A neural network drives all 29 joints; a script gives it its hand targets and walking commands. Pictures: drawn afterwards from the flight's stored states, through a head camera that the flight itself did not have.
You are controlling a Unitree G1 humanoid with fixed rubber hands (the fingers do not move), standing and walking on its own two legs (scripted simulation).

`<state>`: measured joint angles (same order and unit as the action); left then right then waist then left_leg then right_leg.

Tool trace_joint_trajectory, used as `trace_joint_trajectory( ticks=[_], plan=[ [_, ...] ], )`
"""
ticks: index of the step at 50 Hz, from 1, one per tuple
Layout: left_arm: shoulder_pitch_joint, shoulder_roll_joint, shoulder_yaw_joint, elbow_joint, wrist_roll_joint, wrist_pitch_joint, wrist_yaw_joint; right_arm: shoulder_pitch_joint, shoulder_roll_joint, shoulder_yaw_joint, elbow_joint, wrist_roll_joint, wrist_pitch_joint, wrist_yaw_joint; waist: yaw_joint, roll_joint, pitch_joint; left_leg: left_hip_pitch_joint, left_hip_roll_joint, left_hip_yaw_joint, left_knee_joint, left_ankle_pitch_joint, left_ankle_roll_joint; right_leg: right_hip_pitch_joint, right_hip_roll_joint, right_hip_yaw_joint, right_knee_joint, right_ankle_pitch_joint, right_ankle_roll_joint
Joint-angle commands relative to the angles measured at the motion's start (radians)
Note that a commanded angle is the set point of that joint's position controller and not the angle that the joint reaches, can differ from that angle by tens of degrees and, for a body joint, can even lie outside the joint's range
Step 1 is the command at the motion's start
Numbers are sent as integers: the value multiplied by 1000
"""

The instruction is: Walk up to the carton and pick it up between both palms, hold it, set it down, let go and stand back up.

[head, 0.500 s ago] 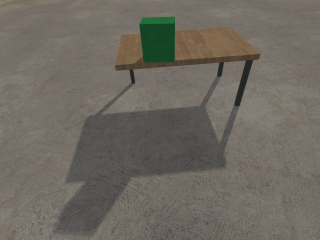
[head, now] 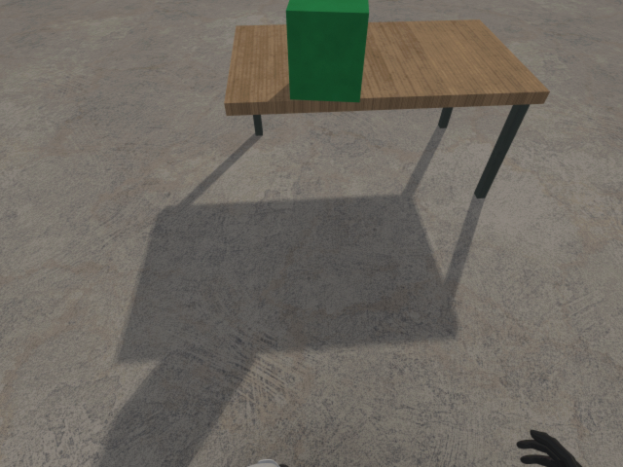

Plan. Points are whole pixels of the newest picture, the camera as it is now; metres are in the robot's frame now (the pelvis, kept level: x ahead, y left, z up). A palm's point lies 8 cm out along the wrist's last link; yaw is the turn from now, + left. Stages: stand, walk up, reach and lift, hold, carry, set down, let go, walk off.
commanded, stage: walk up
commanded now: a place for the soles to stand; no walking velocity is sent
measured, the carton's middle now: (327, 49) +1.35 -0.07 -0.06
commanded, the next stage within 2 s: none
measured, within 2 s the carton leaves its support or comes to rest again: neither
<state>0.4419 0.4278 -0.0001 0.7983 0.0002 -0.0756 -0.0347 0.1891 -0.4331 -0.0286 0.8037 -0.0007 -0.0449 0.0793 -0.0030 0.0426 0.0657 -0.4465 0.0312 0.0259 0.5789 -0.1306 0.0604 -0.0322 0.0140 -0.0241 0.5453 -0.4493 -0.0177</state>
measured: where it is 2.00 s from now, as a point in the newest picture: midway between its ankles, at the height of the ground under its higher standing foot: (313, 347)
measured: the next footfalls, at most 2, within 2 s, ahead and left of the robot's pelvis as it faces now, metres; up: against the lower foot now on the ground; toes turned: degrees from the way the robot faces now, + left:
right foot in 0.62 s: +0.38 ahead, -0.14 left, +0.00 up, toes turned -3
left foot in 1.12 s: +0.52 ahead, +0.13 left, +0.00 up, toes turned +2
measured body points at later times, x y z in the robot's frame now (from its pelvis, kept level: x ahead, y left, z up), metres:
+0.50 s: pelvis +0.18 +0.02 +0.02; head +0.19 +0.02 +0.47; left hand +0.25 +0.33 -0.08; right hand +0.19 -0.30 -0.08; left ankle +0.13 +0.10 -0.72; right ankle +0.28 -0.13 -0.67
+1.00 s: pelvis +0.35 -0.03 +0.02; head +0.36 -0.04 +0.47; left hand +0.40 +0.28 -0.08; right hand +0.40 -0.35 -0.10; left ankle +0.40 +0.14 -0.68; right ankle +0.34 -0.13 -0.72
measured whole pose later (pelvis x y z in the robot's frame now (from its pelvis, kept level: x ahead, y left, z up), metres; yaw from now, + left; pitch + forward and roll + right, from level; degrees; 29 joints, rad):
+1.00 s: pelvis +0.35 -0.03 +0.02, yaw -1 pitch -4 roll +1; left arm 0.38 0.41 0.00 0.80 0.00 -0.09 -0.05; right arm 0.32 -0.42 -0.03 0.82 0.00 -0.04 0.06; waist 0.00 0.01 0.08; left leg -0.41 0.08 -0.01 0.84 -0.25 0.00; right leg -0.15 -0.01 -0.02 0.52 -0.31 -0.04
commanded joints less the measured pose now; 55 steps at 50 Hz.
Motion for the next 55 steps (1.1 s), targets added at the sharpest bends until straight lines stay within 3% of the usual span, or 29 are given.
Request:
trace_joint_trajectory(
  ticks=[1,2,3,5,6,7,9,10,11,15,20,22,25,27,29,30,31,32,33,34,35,38,40,44,45,48,51,54,55],
  plan=[
    [97,132,65,-90,-9,-5,20,307,-304,-136,-17,-19,-42,-50,-56,167,-275,709,343,-712,-296,-477,69,-597,36,105,629,-115,-41],
    [85,216,91,-61,-1,5,20,207,-285,-134,-41,1,-43,-51,-38,114,-168,586,328,-690,-375,-647,76,-625,-13,125,636,3,-45],
    [35,254,97,-59,4,2,9,129,-303,-130,-40,10,-41,-49,-30,65,-87,430,317,-650,-398,-632,73,-607,-39,137,637,28,-43],
    [41,228,101,-32,-8,2,-3,136,-263,-112,-36,0,-58,-51,-9,34,-61,385,236,-469,-377,-371,-33,-542,-65,134,558,153,-37],
    [45,206,103,-30,-5,-2,-6,178,-235,-103,-31,2,-64,-57,-16,87,-70,399,203,-372,-363,-202,-39,-530,-78,122,507,180,-31],
    [20,193,103,-14,-5,1,-11,200,-224,-91,-21,7,-70,-61,-13,44,-46,361,194,-329,-369,-91,-55,-536,-87,117,499,211,-17],
    [42,183,99,18,7,14,-14,173,-184,-88,-39,5,-77,-55,9,69,-55,316,144,-248,-391,-65,-113,-509,-79,80,465,251,-5],
    [14,183,100,20,4,21,-18,169,-202,-97,-39,5,-80,-54,3,57,-60,306,154,-250,-398,-198,-40,-527,-112,75,457,271,-3],
    [-22,191,103,13,12,27,-22,169,-205,-104,-51,5,-77,-54,-6,6,-27,276,149,-263,-421,-257,-59,-533,-105,78,463,274,-3],
    [-86,184,100,-8,6,36,-28,220,-229,-108,-53,0,-80,-52,-24,40,-20,341,152,-221,-462,-295,-28,-639,-127,55,409,365,10],
    [-187,187,94,-47,14,28,-22,316,-203,-95,-32,8,-70,-58,-61,-36,-28,530,183,-241,-401,-67,-13,-737,-126,43,302,355,10],
    [-227,157,79,-66,12,17,-20,334,-208,-91,-27,3,-65,-55,-64,26,-51,602,172,-163,-321,157,35,-725,-116,29,216,312,15],
    [-319,129,61,-92,11,-4,-20,365,-190,-78,-17,1,-61,-60,-84,21,-19,574,160,-121,-251,402,43,-669,-94,-3,74,325,-12],
    [-296,148,62,-78,8,-7,-10,363,-197,-84,-18,7,-44,-64,-97,-5,-87,656,181,-153,-155,376,52,-610,-74,-4,-6,273,-15],
    [-211,143,61,-47,10,-16,-5,274,-224,-88,-53,2,-35,-68,-36,-1,-113,541,168,-115,-58,356,70,-421,-68,15,-125,255,-28],
    [-119,161,74,-6,8,-24,-1,263,-204,-77,-74,10,-31,-65,18,-61,-166,412,132,-73,53,305,53,-191,-43,0,-176,313,-44],
    [25,206,98,39,13,-32,12,259,-155,-50,-80,12,-35,-60,90,-113,-243,234,81,-38,228,127,41,36,-114,95,-137,327,-76],
    [94,302,131,47,13,-37,18,295,-115,-40,-101,5,-44,-54,109,-279,-280,-46,-6,21,398,-200,4,249,-306,368,-106,297,-132],
    [61,317,130,30,9,-35,24,309,-113,-36,-89,4,-43,-57,89,-293,-221,-203,-62,10,497,-413,-4,244,-407,566,-192,170,-207],
    [-24,328,133,18,-6,-25,21,280,-208,-58,-65,-9,-33,-59,87,-209,-150,-247,-5,-54,567,-412,4,133,-460,675,-265,-105,-273],
    [-116,306,136,-6,-16,-20,19,251,-243,-63,-34,-9,-25,-55,65,-179,-33,-206,27,-63,584,-361,1,-32,-436,580,-332,-246,-257],
    [-148,250,113,-11,-3,-29,16,206,-182,-74,-44,-11,-15,-31,9,-132,194,-74,52,-72,496,-208,-13,-392,-278,336,-407,-188,-169],
    [-158,261,115,-32,3,-38,8,262,-171,-83,-24,-11,-10,-18,-3,-197,133,-30,38,-43,461,-130,-30,-337,-226,253,-388,-93,-165],
    [-132,247,112,-46,-4,-38,7,165,-180,-87,-27,-12,-6,-17,21,-166,105,-75,56,-29,366,-75,-69,-270,-218,235,-399,-102,-165],
    [-124,279,124,-57,0,-33,4,151,-186,-92,-33,-13,-2,-18,30,-218,101,-83,70,-19,316,-82,-81,-238,-225,225,-395,-114,-161],
    [-57,276,125,-59,2,-35,-1,81,-184,-91,-61,-22,-13,-18,65,-157,100,-123,82,-36,212,-136,-74,-151,-263,245,-346,-4,-206],
    [-2,277,122,-45,-1,-25,8,44,-151,-81,-80,-22,-33,-22,85,-178,33,-84,50,3,103,-185,-47,-37,-249,194,-193,349,-201],
    [-62,256,115,-72,-4,-5,11,151,-145,-83,-48,-13,-53,-33,10,-175,-54,136,-16,74,-93,-47,-25,-73,-177,80,-1,585,-142],
    [-103,223,100,-101,-8,-5,13,260,-155,-95,-17,-26,-53,-43,-54,-63,-158,291,-30,58,-159,-1,-3,-96,-167,65,154,627,-116]
  ],
)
